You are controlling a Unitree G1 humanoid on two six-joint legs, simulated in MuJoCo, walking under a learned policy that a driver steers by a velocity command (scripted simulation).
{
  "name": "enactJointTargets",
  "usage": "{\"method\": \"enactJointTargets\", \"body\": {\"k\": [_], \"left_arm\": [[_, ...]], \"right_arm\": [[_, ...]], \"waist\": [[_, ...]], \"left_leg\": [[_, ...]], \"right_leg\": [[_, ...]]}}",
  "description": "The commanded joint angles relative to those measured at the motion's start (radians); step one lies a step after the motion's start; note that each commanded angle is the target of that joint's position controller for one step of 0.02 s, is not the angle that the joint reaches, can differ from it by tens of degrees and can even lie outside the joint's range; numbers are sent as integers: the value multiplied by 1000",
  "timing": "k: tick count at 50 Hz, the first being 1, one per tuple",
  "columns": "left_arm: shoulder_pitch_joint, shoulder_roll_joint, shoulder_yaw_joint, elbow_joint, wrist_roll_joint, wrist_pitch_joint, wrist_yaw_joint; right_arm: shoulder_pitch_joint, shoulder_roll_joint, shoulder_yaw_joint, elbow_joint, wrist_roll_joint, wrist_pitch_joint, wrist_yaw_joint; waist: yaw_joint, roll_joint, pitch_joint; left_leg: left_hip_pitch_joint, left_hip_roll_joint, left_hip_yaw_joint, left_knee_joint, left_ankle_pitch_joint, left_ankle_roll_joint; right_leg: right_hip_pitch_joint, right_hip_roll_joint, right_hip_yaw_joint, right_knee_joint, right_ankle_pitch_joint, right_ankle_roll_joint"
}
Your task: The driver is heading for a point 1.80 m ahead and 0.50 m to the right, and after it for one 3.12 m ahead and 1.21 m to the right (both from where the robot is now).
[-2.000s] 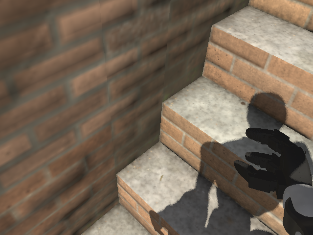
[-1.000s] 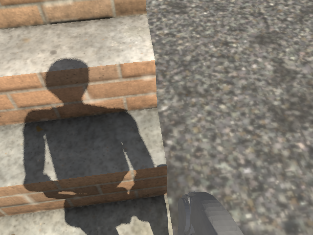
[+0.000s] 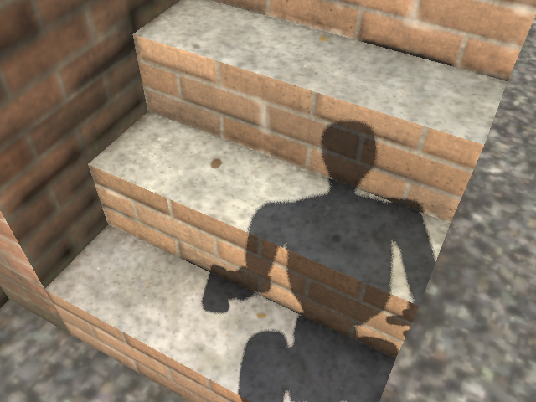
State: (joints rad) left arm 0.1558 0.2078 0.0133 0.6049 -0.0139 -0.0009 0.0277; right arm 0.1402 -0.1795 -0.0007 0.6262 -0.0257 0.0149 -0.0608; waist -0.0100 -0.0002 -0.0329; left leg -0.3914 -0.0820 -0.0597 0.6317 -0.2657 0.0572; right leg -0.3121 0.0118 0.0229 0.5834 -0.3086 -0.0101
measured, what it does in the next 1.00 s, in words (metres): steps on the spot, turning right: right foot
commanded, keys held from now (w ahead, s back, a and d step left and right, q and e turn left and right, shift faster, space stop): w+e+shift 0.62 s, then w+q+shift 0.38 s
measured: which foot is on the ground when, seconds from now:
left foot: down 0.00-0.80, up 0.82-1.00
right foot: down 0.00-0.22, up 0.24-0.78, down 0.80-1.00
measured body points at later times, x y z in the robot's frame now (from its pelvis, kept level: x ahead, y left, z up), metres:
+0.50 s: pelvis -0.04 +0.06 +0.02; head +0.01 +0.06 +0.46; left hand +0.24 +0.23 -0.08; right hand -0.02 -0.24 -0.08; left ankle +0.01 +0.10 -0.73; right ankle -0.10 -0.11 -0.61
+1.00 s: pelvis -0.09 +0.02 +0.01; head -0.06 +0.00 +0.46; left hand +0.22 +0.11 -0.06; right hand -0.18 -0.26 -0.11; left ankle -0.04 +0.13 -0.64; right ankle -0.16 -0.07 -0.73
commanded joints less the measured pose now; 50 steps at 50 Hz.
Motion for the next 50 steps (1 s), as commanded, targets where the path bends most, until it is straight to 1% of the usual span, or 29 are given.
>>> {"method": "enactJointTargets", "body": {"k": [1,2,3,6,8,10,11,12,13,14,15,17,18,20,23,27,31,34,36,38,39,40,41,42,43,44,46,48,50], "left_arm": [[-111,182,69,-124,-9,-38,-9],[-79,166,66,-118,-5,-38,-6],[-69,175,73,-117,-1,-33,1],[-39,201,96,-128,-1,-28,20],[-72,209,107,-138,-18,-16,30],[-126,197,107,-149,-34,15,32],[-117,162,99,-152,-35,24,31],[-90,85,80,-169,-37,25,26],[-52,173,102,-161,-4,9,22],[-35,222,120,-145,-1,6,14],[1,223,121,-111,-3,15,13],[38,192,115,-78,-2,34,17],[30,185,112,-81,-5,40,17],[-13,168,101,-102,-11,46,22],[-62,159,92,-128,-10,44,23],[-84,153,86,-145,-3,41,12],[-118,130,76,-155,0,48,-3],[-140,84,51,-162,5,41,-13],[-109,79,45,-146,1,39,-18],[7,55,38,-83,12,40,-23],[59,92,46,-48,20,45,-20],[92,162,61,-43,24,50,-7],[13,232,67,-80,42,55,10],[-24,240,87,-95,59,52,13],[-79,238,88,-106,62,37,12],[-114,221,84,-105,58,22,14],[-172,163,70,-104,37,-2,21],[-184,126,63,-92,34,-11,29],[-174,121,67,-77,32,-12,36]], "right_arm": [[42,-203,-77,-58,-16,-24,-13],[-24,-182,-79,-83,-9,-25,-12],[-59,-132,-72,-97,-1,-23,-2],[-81,-98,-71,-113,12,-28,29],[-65,-92,-71,-103,27,-34,41],[12,-83,-75,-56,36,-36,50],[78,-122,-92,-31,33,-30,51],[95,-235,-117,-27,-2,-19,44],[76,-201,-107,-50,-36,-26,44],[8,-172,-94,-71,-34,-31,33],[-54,-148,-85,-75,-20,-34,25],[-110,-149,-80,-73,2,-38,3],[-97,-157,-77,-64,-2,-39,-4],[-47,-162,-72,-43,-9,-31,-14],[27,-188,-77,-16,-9,-15,-24],[41,-231,-93,2,-9,-8,-23],[35,-252,-104,21,-8,-2,-18],[57,-265,-106,40,3,0,-1],[47,-257,-95,54,15,-4,15],[8,-198,-66,79,40,-10,32],[69,-163,-51,112,54,-18,47],[100,-146,-41,118,31,-30,66],[119,-128,-33,101,8,-40,85],[79,-210,-63,99,28,-29,73],[48,-260,-87,90,53,-13,64],[61,-249,-99,95,66,7,51],[112,-243,-116,101,47,37,30],[120,-205,-113,74,43,44,26],[87,-166,-101,33,40,45,34]], "waist": [[-60,-146,13],[-44,-202,-13],[-31,-219,-29],[0,-188,-69],[-18,-144,-100],[-64,-118,-120],[-77,-67,-133],[-50,259,-100],[-43,235,-93],[-2,147,-64],[29,76,-38],[43,47,-17],[34,45,-14],[5,57,-12],[-37,83,-26],[-50,98,-34],[-56,106,-21],[-61,85,-53],[-42,105,-85],[32,98,-112],[32,76,-117],[12,-14,-140],[-21,-211,-130],[37,-205,-138],[35,-215,-72],[17,-222,-36],[-24,-183,-6],[-42,-159,-10],[-26,-136,-29]], "left_leg": [[50,52,-10,-15,-36,-23],[36,23,38,67,-38,-55],[-6,-6,38,109,-65,-66],[-134,-17,-22,196,-273,-62],[-91,-9,-34,90,-228,-57],[130,-26,26,-159,-10,-49],[325,53,-28,-229,59,-19],[455,337,-372,-323,73,113],[358,509,-521,-355,196,208],[301,497,-444,-349,214,220],[255,413,-314,-341,182,177],[210,317,-150,-332,204,120],[192,298,-87,-337,234,116],[223,292,-20,-341,238,129],[320,340,-2,-358,198,162],[362,405,35,-380,143,192],[344,439,105,-389,106,196],[291,429,126,-364,164,209],[275,430,125,-334,262,208],[217,386,155,-260,311,153],[140,346,175,-236,264,87],[17,287,209,-141,133,9],[-139,200,245,-48,-170,-76],[-105,178,197,154,-311,-109],[-181,147,150,347,-330,-122],[-236,136,106,485,-315,-127],[-268,137,42,615,-228,-144],[-284,150,48,608,-142,-161],[-269,173,65,492,-96,-172]], "right_leg": [[-54,-139,250,-133,366,-163],[-28,-184,350,-176,369,-191],[19,-199,417,-187,372,-214],[157,-231,519,-175,462,-241],[159,-199,506,-154,464,-201],[36,-117,430,-103,370,-138],[-133,-66,385,-21,173,-84],[-450,97,182,260,-206,-6],[-500,52,200,494,-307,43],[-484,0,177,635,-247,60],[-461,-31,150,688,-162,73],[-453,-49,106,795,-17,85],[-447,-53,76,827,29,93],[-477,-72,47,797,87,112],[-519,-104,31,696,82,144],[-499,-142,11,597,44,150],[-425,-155,-34,474,18,116],[-254,-106,-55,332,-102,82],[-130,-69,-62,203,-155,51],[105,-46,-69,-146,14,0],[266,-33,-71,-278,141,-25],[421,-151,57,-219,393,-50],[431,-350,205,-145,640,-164],[265,-406,202,-195,472,-281],[220,-394,179,-236,460,-296],[186,-373,132,-256,465,-271],[143,-351,47,-261,505,-216],[159,-339,-23,-264,495,-188],[199,-337,-65,-249,479,-183]]}}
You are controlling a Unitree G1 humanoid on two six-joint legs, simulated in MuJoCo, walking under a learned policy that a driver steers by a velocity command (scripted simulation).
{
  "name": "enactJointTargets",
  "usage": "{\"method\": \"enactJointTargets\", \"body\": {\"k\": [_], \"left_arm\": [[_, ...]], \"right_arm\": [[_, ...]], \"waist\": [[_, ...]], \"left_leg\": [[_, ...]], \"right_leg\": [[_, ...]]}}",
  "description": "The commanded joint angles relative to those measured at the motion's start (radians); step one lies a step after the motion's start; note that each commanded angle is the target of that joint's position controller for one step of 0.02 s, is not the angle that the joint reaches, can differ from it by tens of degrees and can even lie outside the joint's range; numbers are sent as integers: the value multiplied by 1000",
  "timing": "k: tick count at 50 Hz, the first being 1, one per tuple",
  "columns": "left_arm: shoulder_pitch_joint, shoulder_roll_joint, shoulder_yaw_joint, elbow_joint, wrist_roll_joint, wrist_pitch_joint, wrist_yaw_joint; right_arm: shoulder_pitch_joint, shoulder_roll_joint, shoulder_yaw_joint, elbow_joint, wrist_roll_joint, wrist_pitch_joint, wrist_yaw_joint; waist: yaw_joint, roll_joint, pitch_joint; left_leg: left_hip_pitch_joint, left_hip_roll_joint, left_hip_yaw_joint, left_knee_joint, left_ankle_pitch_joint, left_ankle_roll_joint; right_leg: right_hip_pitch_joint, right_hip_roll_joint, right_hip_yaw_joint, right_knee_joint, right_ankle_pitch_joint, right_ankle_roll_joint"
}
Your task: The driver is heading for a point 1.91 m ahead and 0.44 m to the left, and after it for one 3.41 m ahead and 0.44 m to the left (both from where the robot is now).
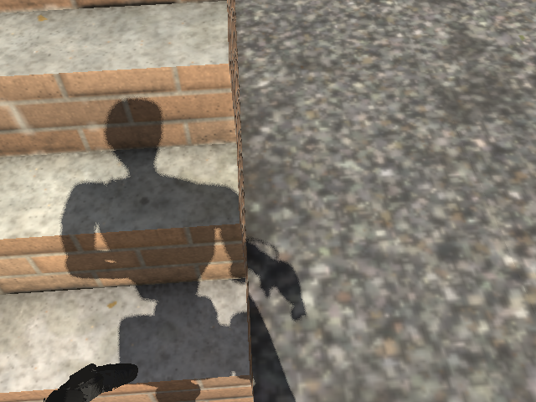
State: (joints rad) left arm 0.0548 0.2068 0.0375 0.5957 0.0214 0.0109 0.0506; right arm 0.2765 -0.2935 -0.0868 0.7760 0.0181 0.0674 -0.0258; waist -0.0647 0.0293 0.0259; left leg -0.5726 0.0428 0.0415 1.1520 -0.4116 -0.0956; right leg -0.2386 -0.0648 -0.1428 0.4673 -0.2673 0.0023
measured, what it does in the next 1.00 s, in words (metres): steps on the spot, turning left: left foot, then right foot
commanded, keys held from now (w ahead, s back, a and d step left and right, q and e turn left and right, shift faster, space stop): w+q+shift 0.52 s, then w+e+shift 0.48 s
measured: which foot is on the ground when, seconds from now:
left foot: up 0.00-0.18, down 0.20-1.00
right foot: down 0.00-0.22, up 0.24-0.68, down 0.70-0.96, up 0.98-1.00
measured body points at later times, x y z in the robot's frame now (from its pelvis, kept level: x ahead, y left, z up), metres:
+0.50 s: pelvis -0.02 +0.06 +0.00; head +0.02 +0.11 +0.45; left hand +0.06 +0.39 -0.09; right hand +0.26 -0.14 -0.06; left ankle -0.03 +0.13 -0.74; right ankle +0.10 -0.09 -0.67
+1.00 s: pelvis +0.01 +0.05 -0.01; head +0.04 +0.08 +0.44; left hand +0.10 +0.38 -0.10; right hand +0.26 -0.15 -0.09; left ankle -0.04 +0.13 -0.74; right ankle +0.09 -0.06 -0.73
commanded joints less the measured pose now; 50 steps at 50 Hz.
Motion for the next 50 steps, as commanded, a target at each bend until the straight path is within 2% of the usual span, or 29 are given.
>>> {"method": "enactJointTargets", "body": {"k": [1,3,6,9,10,11,12,13,14,15,16,18,20,22,26,28,31,33,34,35,36,37,39,42,44,47,48,49,50], "left_arm": [[-68,133,48,-61,-5,-21,15],[-45,177,67,-45,-7,-16,13],[-23,227,88,-21,-26,-14,-3],[-47,216,89,-2,-51,-11,-18],[0,188,85,23,-50,-8,-27],[4,158,79,14,-21,-1,-28],[-132,89,51,-105,10,-15,-14],[-190,150,66,-95,3,-18,-9],[-189,153,65,-95,-17,-25,-7],[-159,151,67,-74,-15,-31,2],[-135,174,75,-68,-5,-30,10],[-80,162,77,-45,1,-31,4],[-59,139,69,-31,-5,-35,3],[-69,126,62,-31,-10,-38,3],[-84,135,59,-29,-19,-38,-7],[-39,150,56,0,-18,-39,-13],[-21,144,44,10,-17,-38,-21],[9,100,25,15,-17,-45,-36],[21,79,17,21,-16,-49,-44],[1,103,20,9,-5,-49,-48],[-16,193,38,-27,-2,-52,-44],[-42,259,56,-23,-17,-52,-41],[-17,214,53,-30,-30,-54,-40],[55,246,76,-35,-43,-53,-30],[79,243,85,-38,-49,-41,-21],[6,230,92,-71,-63,-11,-12],[-22,200,84,-93,-70,-2,-11],[-3,165,73,-111,-71,0,-14],[46,204,84,-101,-44,-9,-23]], "right_arm": [[-65,-31,-7,-137,-5,-9,8],[-98,-8,7,-183,-9,-10,32],[-91,-40,-3,-218,-3,-5,52],[-30,-55,-21,-214,5,7,43],[18,-87,-38,-198,2,4,27],[89,-204,-78,-199,0,-9,7],[95,-342,-98,-222,-40,-30,9],[90,-283,-83,-233,-56,-63,26],[52,-260,-72,-228,-45,-79,25],[-25,-237,-68,-236,-17,-78,13],[-103,-196,-53,-253,8,-66,2],[-160,-166,-40,-277,3,-54,-15],[-142,-164,-39,-283,-4,-53,-23],[-122,-176,-45,-283,2,-51,-28],[-137,-195,-54,-298,3,-42,-34],[-167,-171,-39,-308,-15,-36,-31],[-167,-100,2,-304,-40,-39,-4],[-183,-17,42,-285,-51,-48,8],[-182,-1,52,-272,-53,-53,14],[-146,-12,47,-257,-57,-63,17],[-122,-61,30,-256,-64,-68,7],[-92,-79,22,-267,-72,-73,2],[-206,-101,10,-287,-55,-74,-20],[-211,-54,6,-297,-32,-72,-25],[-198,-7,10,-290,-27,-82,-9],[-101,-6,-3,-238,-13,-90,6],[-76,-40,-15,-225,-19,-87,8],[-88,-120,-35,-227,-43,-77,5],[-120,-100,-29,-243,-70,-83,5]], "waist": [[39,-160,-100],[60,-169,-114],[59,-178,-120],[12,-166,-120],[0,-94,-115],[-25,136,-112],[-11,393,-154],[-63,177,-245],[-32,137,-207],[13,57,-168],[50,38,-143],[83,59,-162],[78,57,-170],[67,70,-160],[54,124,-138],[43,149,-165],[16,146,-180],[40,118,-174],[55,106,-153],[35,79,-121],[-1,-22,-96],[-55,-146,-82],[8,-212,-82],[44,-246,-104],[56,-216,-141],[17,-179,-179],[12,-107,-179],[46,148,-130],[67,251,-132]], "left_leg": [[-58,57,-25,-99,53,-17],[0,66,3,-214,16,3],[70,55,44,-309,-2,46],[219,9,97,-505,112,110],[319,-21,66,-607,223,152],[506,96,-158,-692,667,236],[602,326,-639,-767,894,468],[640,348,-611,-802,764,495],[600,302,-532,-804,657,443],[548,242,-453,-794,570,376],[491,211,-412,-789,541,333],[411,157,-370,-783,537,307],[405,128,-370,-772,522,297],[417,118,-410,-770,469,296],[391,93,-505,-775,278,284],[403,105,-474,-745,284,281],[366,128,-452,-701,488,296],[323,116,-419,-699,498,287],[303,87,-385,-704,421,264],[290,41,-362,-702,305,229],[277,-25,-315,-627,137,185],[287,-92,-216,-607,85,136],[314,-104,-147,-550,106,95],[217,-132,-111,-495,36,87],[182,-145,-112,-500,-48,86],[330,-122,-109,-681,105,100],[462,-46,-168,-740,217,139],[548,148,-377,-803,449,249],[552,350,-532,-814,751,386]], "right_leg": [[137,-263,83,-121,431,-195],[148,-289,65,-104,445,-202],[155,-333,53,-65,491,-192],[100,-323,-13,50,410,-108],[34,-266,-60,168,319,-53],[-199,-154,-131,469,57,37],[-536,38,-9,752,-451,107],[-577,31,174,877,-457,93],[-581,21,209,870,-365,67],[-565,0,228,814,-257,54],[-545,-6,235,764,-167,52],[-464,34,222,760,-52,55],[-443,69,228,675,-1,60],[-446,97,241,566,13,67],[-390,136,267,386,0,69],[-338,107,245,345,0,67],[-210,53,205,321,-41,52],[-65,26,189,167,-12,35],[15,39,176,25,89,21],[46,38,222,-26,181,2],[29,-37,333,-20,387,-31],[-24,-83,410,-36,396,-109],[-72,-103,527,-96,281,-160],[31,-118,622,-62,386,-199],[99,-114,653,-29,457,-216],[18,-57,623,33,440,-165],[-127,-3,562,110,313,-114],[-366,130,381,283,-21,-35],[-465,141,298,530,-364,24]]}}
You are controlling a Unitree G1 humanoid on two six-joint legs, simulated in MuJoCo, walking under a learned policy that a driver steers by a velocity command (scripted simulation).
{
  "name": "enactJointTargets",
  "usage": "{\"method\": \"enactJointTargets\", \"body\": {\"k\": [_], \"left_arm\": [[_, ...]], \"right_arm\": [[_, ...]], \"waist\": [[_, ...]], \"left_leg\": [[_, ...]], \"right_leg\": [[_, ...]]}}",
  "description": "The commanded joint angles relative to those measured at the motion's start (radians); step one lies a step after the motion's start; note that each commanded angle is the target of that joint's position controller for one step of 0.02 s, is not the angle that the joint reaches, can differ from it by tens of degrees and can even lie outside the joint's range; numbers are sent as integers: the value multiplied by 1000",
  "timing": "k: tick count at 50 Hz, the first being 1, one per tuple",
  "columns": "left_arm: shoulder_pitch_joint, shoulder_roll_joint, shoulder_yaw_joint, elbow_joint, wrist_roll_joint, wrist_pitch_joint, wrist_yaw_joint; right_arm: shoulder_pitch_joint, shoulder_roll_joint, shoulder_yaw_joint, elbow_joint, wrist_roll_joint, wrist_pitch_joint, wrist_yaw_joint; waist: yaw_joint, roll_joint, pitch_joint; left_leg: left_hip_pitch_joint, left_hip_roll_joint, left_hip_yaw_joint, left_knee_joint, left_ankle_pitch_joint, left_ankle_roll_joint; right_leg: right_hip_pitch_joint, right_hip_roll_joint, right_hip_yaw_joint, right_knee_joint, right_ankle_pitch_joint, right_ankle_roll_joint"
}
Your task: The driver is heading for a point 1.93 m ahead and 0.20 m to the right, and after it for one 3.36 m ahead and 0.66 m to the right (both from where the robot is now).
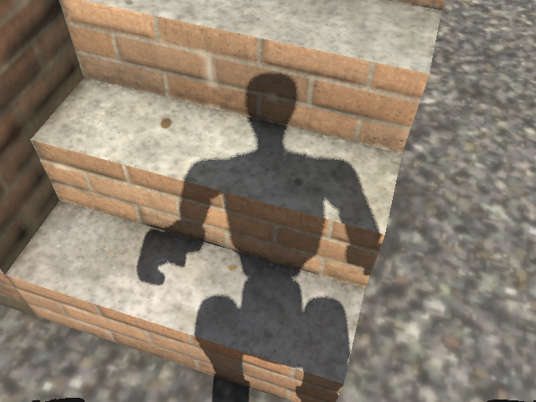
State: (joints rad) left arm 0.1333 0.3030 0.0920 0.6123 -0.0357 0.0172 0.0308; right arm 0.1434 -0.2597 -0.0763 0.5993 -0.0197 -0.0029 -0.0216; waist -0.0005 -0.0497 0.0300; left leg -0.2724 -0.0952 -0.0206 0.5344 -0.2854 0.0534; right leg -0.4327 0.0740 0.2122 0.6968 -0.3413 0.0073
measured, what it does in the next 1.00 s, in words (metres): steps on the spot: right foot, then left foot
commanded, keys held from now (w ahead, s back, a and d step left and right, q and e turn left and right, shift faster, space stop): w+e+shift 0.40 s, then w+q+shift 0.60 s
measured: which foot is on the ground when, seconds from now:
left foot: down 0.00-0.44, up 0.46-0.98, down 1.00-1.00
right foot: up 0.00-0.42, down 0.44-1.00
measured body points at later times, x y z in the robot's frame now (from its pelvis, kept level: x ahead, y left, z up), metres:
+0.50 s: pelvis -0.01 -0.07 +0.00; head +0.04 -0.11 +0.44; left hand +0.30 +0.08 -0.07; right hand -0.04 -0.39 -0.12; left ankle -0.02 +0.09 -0.67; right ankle -0.03 -0.17 -0.73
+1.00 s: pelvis +0.00 -0.05 +0.00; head +0.05 -0.03 +0.44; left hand +0.22 +0.21 -0.10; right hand +0.13 -0.36 -0.08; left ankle +0.00 +0.06 -0.73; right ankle -0.03 -0.17 -0.73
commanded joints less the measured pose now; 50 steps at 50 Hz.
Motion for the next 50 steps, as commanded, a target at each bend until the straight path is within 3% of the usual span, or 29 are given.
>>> {"method": "enactJointTargets", "body": {"k": [1,2,3,4,5,8,14,17,19,20,21,22,23,24,25,26,27,28,30,33,36,39,43,47,48,49,50], "left_arm": [[6,164,51,-94,26,-16,-13],[28,160,55,-71,14,-7,-18],[30,133,46,-62,10,3,-20],[-2,103,33,-69,10,9,-24],[-29,77,21,-80,6,14,-29],[-103,52,3,-122,7,16,-32],[-140,44,-4,-153,15,19,-52],[-117,59,8,-148,10,30,-65],[-86,74,23,-142,6,44,-71],[-30,82,35,-124,8,47,-69],[62,121,55,-96,23,42,-53],[154,225,81,-90,26,34,-32],[73,280,67,-142,62,16,-19],[102,195,41,-134,74,1,-27],[56,146,21,-108,67,-10,-27],[-10,88,4,-94,46,-16,-26],[-62,37,-17,-84,40,-21,-25],[-90,21,-27,-70,50,-29,-22],[-113,31,-24,-60,75,-39,-11],[-80,94,-1,-45,67,-22,13],[-57,89,4,-33,60,-12,24],[-62,95,12,-28,62,-15,21],[-71,125,32,-26,54,-15,8],[-92,150,46,-19,24,-15,-7],[-91,140,45,-9,15,-10,-8],[-50,113,41,15,10,-7,-15],[-59,87,35,-1,37,-7,-16]], "right_arm": [[1,-97,-24,-76,-24,-15,-5],[-35,-83,-20,-77,-15,-15,-15],[-58,-94,-22,-69,0,-16,-22],[-46,-106,-23,-58,9,-17,-32],[-20,-125,-27,-46,5,-14,-39],[57,-154,-35,-8,-6,-1,-54],[55,-211,-50,29,6,5,-45],[39,-228,-59,46,19,4,-29],[35,-228,-63,59,40,-2,-12],[21,-215,-61,65,52,-3,-7],[75,-180,-51,90,52,-9,-1],[69,-137,-31,59,6,-17,1],[68,-102,-6,15,-31,-20,0],[41,-176,-25,49,5,-12,0],[28,-173,-21,57,36,-3,-5],[44,-152,-16,81,32,8,-16],[61,-147,-15,102,18,19,-24],[104,-142,-15,126,17,29,-23],[137,-136,-15,131,31,35,-23],[71,-147,-14,79,36,41,-22],[48,-134,-15,43,37,53,-11],[29,-106,-12,8,31,58,1],[25,-89,-11,-28,32,63,25],[55,-105,-26,-45,44,79,47],[86,-109,-32,-35,45,79,43],[135,-141,-49,-21,42,75,28],[209,-261,-88,-22,40,62,4]], "waist": [[14,199,-142],[35,113,-132],[41,86,-105],[20,92,-88],[-1,102,-75],[-48,138,-90],[-57,180,-92],[-40,205,-88],[-19,218,-100],[18,201,-115],[52,116,-149],[78,-118,-173],[23,-281,-300],[94,-122,-379],[61,-100,-304],[22,-52,-233],[-7,-54,-199],[-33,-71,-187],[-41,-91,-163],[4,-87,-109],[22,-67,-68],[21,-54,-52],[14,-51,-88],[-23,-62,-135],[-44,-49,-145],[-60,9,-141],[-83,209,-139]], "left_leg": [[244,518,-417,-178,727,270],[227,454,-310,-160,693,227],[224,394,-227,-156,650,186],[245,372,-172,-160,662,169],[247,350,-119,-172,670,164],[306,365,-52,-193,623,177],[287,419,70,-203,537,164],[236,418,144,-169,528,118],[242,426,174,-102,528,79],[218,407,212,-19,525,44],[99,344,250,145,508,-11],[-257,251,271,438,-23,-94],[-451,156,145,712,-433,-157],[-408,175,13,809,-408,-162],[-395,201,0,778,-334,-147],[-382,221,-7,692,-260,-144],[-313,226,-11,644,-178,-151],[-213,206,-4,632,-112,-158],[-154,176,-6,562,-68,-171],[-237,181,13,507,-95,-175],[-302,210,7,492,-116,-171],[-301,225,28,437,-138,-157],[-233,217,80,331,-173,-130],[-113,191,123,154,-96,-74],[-35,161,147,58,-19,-46],[67,133,114,-46,103,-2],[258,262,-124,-112,528,84]], "right_leg": [[-278,-60,-61,488,-285,52],[-272,-83,-78,560,-219,72],[-298,-102,-92,573,-139,87],[-337,-117,-109,570,-80,97],[-345,-120,-140,551,-44,107],[-350,-138,-186,446,6,121],[-229,-172,-237,235,45,92],[-90,-145,-295,95,22,45],[-1,-121,-319,-30,29,3],[96,-94,-333,-144,91,-27],[305,-55,-293,-271,228,-75],[599,-238,-27,-264,762,-157],[621,-521,288,-229,1079,-391],[543,-530,199,-266,997,-425],[460,-458,79,-286,815,-362],[391,-375,-6,-300,656,-282],[307,-340,-69,-310,634,-244],[225,-315,-139,-326,667,-233],[194,-306,-211,-354,627,-226],[265,-361,-182,-391,482,-251],[307,-415,-156,-427,328,-269],[322,-430,-196,-431,336,-267],[360,-445,-278,-377,515,-254],[387,-464,-349,-270,592,-181],[354,-446,-392,-199,563,-137],[282,-388,-439,-82,482,-73],[34,-284,-493,191,194,16]]}}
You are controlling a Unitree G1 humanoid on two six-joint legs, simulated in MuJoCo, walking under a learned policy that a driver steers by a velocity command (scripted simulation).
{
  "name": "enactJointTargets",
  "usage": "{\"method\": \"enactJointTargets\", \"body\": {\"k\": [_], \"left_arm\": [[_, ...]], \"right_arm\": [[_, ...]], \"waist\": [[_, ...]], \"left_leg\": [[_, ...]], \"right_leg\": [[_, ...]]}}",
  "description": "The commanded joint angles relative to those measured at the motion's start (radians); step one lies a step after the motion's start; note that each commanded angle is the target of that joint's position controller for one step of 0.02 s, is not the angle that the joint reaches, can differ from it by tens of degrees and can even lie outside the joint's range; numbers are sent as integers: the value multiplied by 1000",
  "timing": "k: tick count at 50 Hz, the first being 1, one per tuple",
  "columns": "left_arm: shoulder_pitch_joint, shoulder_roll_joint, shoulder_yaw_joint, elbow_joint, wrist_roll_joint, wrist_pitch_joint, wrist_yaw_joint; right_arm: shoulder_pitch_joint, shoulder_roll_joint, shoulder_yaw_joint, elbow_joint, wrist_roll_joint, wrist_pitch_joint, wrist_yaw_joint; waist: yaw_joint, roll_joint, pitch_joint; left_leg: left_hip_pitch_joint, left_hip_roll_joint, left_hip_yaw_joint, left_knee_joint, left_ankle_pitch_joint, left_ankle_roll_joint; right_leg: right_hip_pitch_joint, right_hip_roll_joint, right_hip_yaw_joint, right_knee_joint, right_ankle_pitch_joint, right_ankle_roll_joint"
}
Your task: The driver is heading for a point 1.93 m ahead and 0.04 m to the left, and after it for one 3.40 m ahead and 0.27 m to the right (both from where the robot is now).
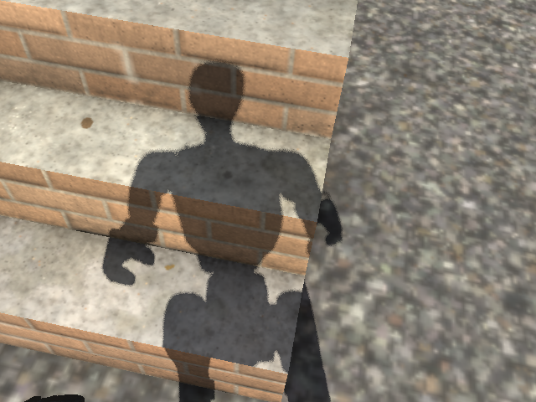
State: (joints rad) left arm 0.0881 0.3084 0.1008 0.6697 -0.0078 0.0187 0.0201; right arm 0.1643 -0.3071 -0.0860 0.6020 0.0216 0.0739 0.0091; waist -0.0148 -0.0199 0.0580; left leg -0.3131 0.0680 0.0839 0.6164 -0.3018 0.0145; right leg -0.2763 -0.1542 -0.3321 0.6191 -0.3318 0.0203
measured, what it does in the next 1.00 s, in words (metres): steps on the spot: right foot, then left foot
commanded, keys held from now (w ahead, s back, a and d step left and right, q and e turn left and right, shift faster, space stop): w+q+shift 0.30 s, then w+e+shift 0.70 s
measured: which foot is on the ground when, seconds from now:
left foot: down 0.00-0.50, up 0.52-0.82, down 0.84-1.00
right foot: down 0.00-0.00, up 0.02-0.42, down 0.44-0.84, up 0.86-1.00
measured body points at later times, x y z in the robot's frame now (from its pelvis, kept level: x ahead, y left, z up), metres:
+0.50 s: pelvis +0.04 -0.01 +0.01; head +0.05 +0.00 +0.46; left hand +0.09 +0.30 -0.09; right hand +0.33 -0.16 -0.06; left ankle -0.01 +0.11 -0.73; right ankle +0.10 -0.10 -0.73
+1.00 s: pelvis +0.02 +0.04 +0.02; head +0.05 +0.06 +0.46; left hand +0.20 +0.33 -0.07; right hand +0.14 -0.26 -0.07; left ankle +0.02 +0.12 -0.73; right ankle +0.01 -0.11 -0.63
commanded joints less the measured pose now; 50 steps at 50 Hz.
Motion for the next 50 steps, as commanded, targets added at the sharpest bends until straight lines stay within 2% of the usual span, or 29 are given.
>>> {"method": "enactJointTargets", "body": {"k": [1,2,3,5,7,10,15,16,19,21,22,23,24,25,26,27,29,31,33,36,39,41,42,43,44,45,47,48,50], "left_arm": [[-107,28,2,-148,50,-18,6],[-165,69,10,-154,41,-22,11],[-169,80,11,-161,18,-26,11],[-124,104,20,-135,28,-34,24],[-74,93,20,-115,32,-38,19],[-79,52,2,-111,21,-44,19],[-96,50,-4,-115,11,-48,11],[-62,61,-4,-101,11,-48,6],[-24,65,-11,-80,9,-45,-2],[4,3,-32,-74,17,-54,-17],[-15,-24,-44,-81,30,-63,-22],[-39,35,-40,-103,38,-69,-23],[-88,69,-41,-98,48,-73,-20],[-105,76,-29,-107,26,-75,-23],[-71,95,-20,-105,15,-75,-27],[-36,134,-7,-99,4,-73,-25],[17,164,9,-101,-11,-68,-16],[93,153,18,-90,-9,-60,-6],[121,157,33,-85,-14,-51,7],[57,152,46,-109,-32,-14,28],[1,149,52,-140,-28,19,29],[-31,140,47,-156,-43,28,26],[16,89,31,-152,-38,29,21],[59,52,23,-163,-27,17,19],[64,155,48,-170,-10,0,11],[96,207,63,-146,-8,3,4],[149,172,58,-102,-3,18,4],[148,148,49,-106,-7,23,2],[88,128,35,-139,-16,23,2]], "right_arm": [[169,-328,-91,-55,-34,-34,-32],[173,-285,-84,-57,-51,-66,-17],[131,-268,-75,-45,-44,-85,-17],[2,-208,-59,-61,3,-78,-36],[-39,-183,-45,-77,1,-68,-50],[-9,-190,-49,-76,1,-64,-62],[-25,-205,-59,-94,5,-49,-69],[-50,-196,-52,-100,-7,-45,-69],[-62,-136,-18,-98,-24,-39,-58],[-81,-41,27,-83,-27,-43,-51],[-29,9,45,-55,-44,-51,-47],[27,10,46,-42,-75,-59,-44],[85,-27,33,-53,-82,-66,-46],[19,-83,20,-54,-81,-72,-57],[-53,-117,8,-63,-66,-73,-66],[-81,-116,3,-67,-56,-72,-74],[-88,-87,5,-79,-41,-76,-75],[-98,-52,6,-83,-30,-88,-65],[-89,-44,2,-75,-23,-96,-57],[-71,-29,0,-56,-11,-101,-45],[-21,-20,1,-19,-1,-105,-30],[81,-57,-18,26,-1,-107,-26],[91,-125,-37,29,-12,-102,-31],[22,-202,-44,-9,-59,-94,-36],[-13,-165,-36,-26,-98,-105,-33],[-89,-111,-17,-41,-83,-111,-42],[-138,-81,-6,-49,-47,-111,-66],[-123,-80,0,-46,-41,-107,-75],[-52,-86,5,-34,-50,-98,-85]], "waist": [[-34,393,-167],[-91,226,-265],[-56,172,-216],[12,103,-155],[42,109,-189],[24,112,-198],[12,189,-177],[18,204,-190],[-11,235,-215],[18,202,-200],[3,165,-180],[-51,29,-155],[-145,-101,-115],[-102,-131,-74],[-55,-130,-72],[-35,-127,-101],[-11,-173,-120],[32,-180,-161],[43,-128,-201],[23,-72,-212],[7,-123,-199],[-39,-137,-198],[-16,-9,-189],[26,249,-149],[37,233,-98],[74,160,-65],[79,82,-52],[62,81,-45],[17,87,-43]], "left_leg": [[380,312,-635,-204,859,330],[374,340,-626,-245,758,394],[348,280,-538,-254,659,339],[284,189,-435,-240,584,235],[220,145,-393,-230,641,210],[232,114,-418,-217,590,193],[157,81,-528,-198,384,172],[164,87,-508,-186,368,168],[134,106,-487,-129,455,170],[62,76,-455,-120,337,136],[44,23,-426,-129,188,93],[10,-59,-340,-25,-16,43],[39,-87,-290,-48,-125,-16],[82,-81,-258,-73,-68,-46],[90,-93,-239,-65,-37,-45],[82,-109,-216,-37,-41,-42],[-7,-138,-190,6,-101,-57],[-129,-165,-203,120,-266,-77],[-212,-162,-234,221,-309,-93],[-169,-157,-237,157,-222,-96],[-3,-186,-193,-40,-95,-72],[196,-159,-177,-276,98,-42],[339,9,-333,-348,82,22],[294,252,-635,-389,60,157],[149,358,-672,-409,124,239],[101,297,-547,-390,134,218],[112,158,-347,-350,148,139],[116,144,-281,-340,238,142],[169,137,-207,-337,323,171]], "right_leg": [[-460,122,149,526,-367,90],[-490,133,344,669,-392,90],[-516,123,383,672,-295,69],[-516,107,407,588,-107,53],[-420,142,400,577,-14,57],[-393,189,410,415,36,64],[-287,244,437,182,37,62],[-263,232,425,155,37,62],[-134,187,378,85,36,46],[42,155,361,-138,162,16],[113,137,407,-247,257,0],[139,23,578,-258,471,-40],[20,-61,697,-269,489,-176],[-56,-45,735,-298,361,-218],[-52,-9,730,-302,308,-195],[-15,7,740,-292,292,-181],[85,-2,809,-267,357,-207],[220,-29,883,-248,496,-258],[312,-50,925,-226,600,-275],[255,-11,905,-232,528,-228],[115,51,883,-247,407,-186],[-27,107,854,-213,219,-129],[-206,196,767,-58,-89,-68],[-402,335,586,234,-281,-15],[-417,222,565,443,-271,21],[-386,185,533,539,-188,36],[-396,174,498,656,-33,60],[-413,162,476,707,-1,73],[-463,126,421,687,46,101]]}}
Velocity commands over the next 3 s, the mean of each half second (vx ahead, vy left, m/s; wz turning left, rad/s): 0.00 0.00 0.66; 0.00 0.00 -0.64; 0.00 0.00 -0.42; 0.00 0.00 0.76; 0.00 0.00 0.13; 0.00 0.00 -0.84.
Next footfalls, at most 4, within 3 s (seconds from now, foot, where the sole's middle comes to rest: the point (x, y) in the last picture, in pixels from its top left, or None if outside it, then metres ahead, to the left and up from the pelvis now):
0.44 right None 0.14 -0.09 -0.76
0.84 left None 0.06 0.12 -0.76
1.36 right None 0.01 -0.15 -0.76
1.84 left None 0.03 0.11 -0.76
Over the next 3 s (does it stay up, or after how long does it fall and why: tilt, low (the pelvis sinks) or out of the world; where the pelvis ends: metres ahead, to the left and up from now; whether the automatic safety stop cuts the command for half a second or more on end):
stays up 0.01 0.03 0.02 its command is cut before an obstacle from the start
